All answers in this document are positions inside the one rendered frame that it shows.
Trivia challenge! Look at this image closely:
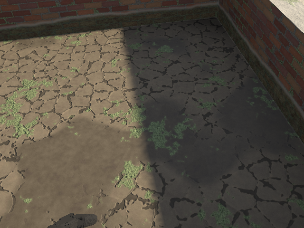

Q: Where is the robot left hand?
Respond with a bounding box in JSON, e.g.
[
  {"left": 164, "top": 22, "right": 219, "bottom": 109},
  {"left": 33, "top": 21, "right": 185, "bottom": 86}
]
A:
[{"left": 48, "top": 213, "right": 98, "bottom": 228}]

